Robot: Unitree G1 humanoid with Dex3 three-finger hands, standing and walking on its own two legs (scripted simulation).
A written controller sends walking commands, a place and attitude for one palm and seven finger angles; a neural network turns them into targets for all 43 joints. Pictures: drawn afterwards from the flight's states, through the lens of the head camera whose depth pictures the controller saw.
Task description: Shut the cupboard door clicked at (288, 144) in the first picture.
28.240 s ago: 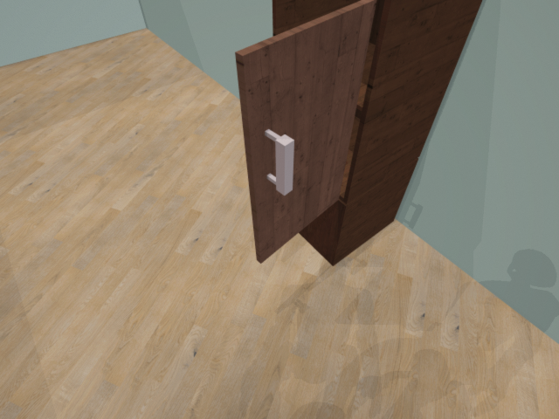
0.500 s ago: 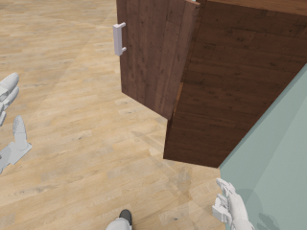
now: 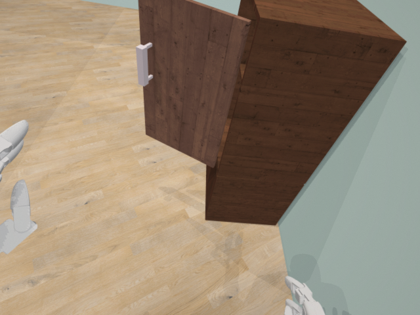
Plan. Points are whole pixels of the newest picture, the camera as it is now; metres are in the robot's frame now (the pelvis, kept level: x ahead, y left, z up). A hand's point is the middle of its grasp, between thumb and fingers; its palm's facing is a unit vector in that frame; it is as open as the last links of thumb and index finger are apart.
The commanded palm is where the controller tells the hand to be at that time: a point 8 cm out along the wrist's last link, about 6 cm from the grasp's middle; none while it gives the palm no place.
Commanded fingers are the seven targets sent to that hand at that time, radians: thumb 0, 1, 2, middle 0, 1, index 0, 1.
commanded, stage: stop stepping back and stand still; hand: left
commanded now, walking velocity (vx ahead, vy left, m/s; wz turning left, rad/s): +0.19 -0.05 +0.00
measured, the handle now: (146, 64) +0.87 +0.23 +0.02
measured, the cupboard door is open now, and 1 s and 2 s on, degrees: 63 63 63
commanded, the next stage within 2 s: let the arm hang, fingers relaxed in 0.50 s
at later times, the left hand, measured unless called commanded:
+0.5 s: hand out of the picture +0.22 +0.29 +0.18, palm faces +0.43 -0.76 -0.48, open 7.4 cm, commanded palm +0.14 +0.33 +0.17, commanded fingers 0.00 0.90 0.90 -0.20 -0.30 -0.20 -0.30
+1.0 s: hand out of the picture -0.03 +0.23 -0.20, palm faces +0.11 -0.98 -0.16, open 7.0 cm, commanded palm none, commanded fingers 0.00 0.90 0.90 -0.20 -0.30 -0.20 -0.30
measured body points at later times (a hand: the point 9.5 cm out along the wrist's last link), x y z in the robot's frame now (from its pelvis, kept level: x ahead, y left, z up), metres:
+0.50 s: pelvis +0.01 +0.03 -0.01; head +0.03 +0.05 +0.44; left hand +0.19 +0.33 +0.20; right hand +0.18 -0.20 -0.09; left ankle +0.06 +0.16 -0.74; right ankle -0.06 -0.07 -0.74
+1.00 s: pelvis -0.01 +0.04 -0.02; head +0.00 +0.08 +0.43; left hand -0.03 +0.28 -0.18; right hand +0.04 -0.21 -0.14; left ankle +0.06 +0.16 -0.74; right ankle -0.06 -0.07 -0.74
